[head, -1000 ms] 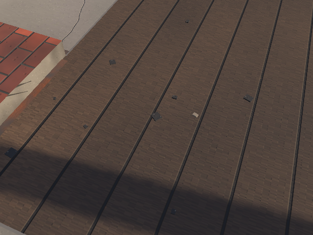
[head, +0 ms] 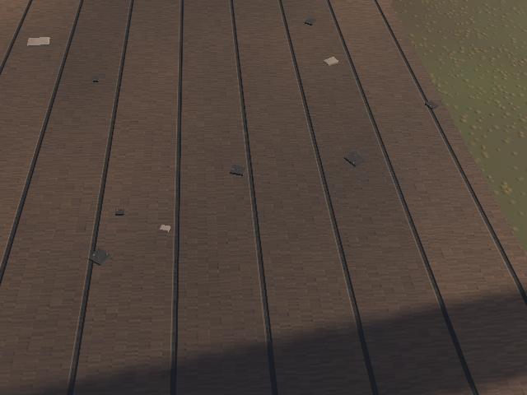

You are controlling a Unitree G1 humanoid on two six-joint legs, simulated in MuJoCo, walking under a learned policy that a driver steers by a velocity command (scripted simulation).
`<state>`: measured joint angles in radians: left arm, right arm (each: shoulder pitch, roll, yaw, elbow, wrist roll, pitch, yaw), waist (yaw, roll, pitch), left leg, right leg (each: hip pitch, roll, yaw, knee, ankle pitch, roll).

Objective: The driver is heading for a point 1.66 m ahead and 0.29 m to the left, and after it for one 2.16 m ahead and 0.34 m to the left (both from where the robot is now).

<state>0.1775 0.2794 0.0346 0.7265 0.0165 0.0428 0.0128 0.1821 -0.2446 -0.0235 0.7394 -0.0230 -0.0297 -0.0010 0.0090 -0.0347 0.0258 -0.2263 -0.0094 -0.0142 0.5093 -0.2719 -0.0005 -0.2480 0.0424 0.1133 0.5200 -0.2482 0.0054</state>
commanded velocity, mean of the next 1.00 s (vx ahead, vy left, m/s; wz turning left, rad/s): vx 0.00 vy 0.00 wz -0.03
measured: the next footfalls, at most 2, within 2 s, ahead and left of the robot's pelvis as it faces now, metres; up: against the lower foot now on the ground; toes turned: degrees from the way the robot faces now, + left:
right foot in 1.50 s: +0.11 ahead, -0.12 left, +0.00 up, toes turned -1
left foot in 1.98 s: +0.48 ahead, +0.09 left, +0.00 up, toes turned +2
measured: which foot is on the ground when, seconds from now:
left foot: down 0.00-1.00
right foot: down 0.00-1.00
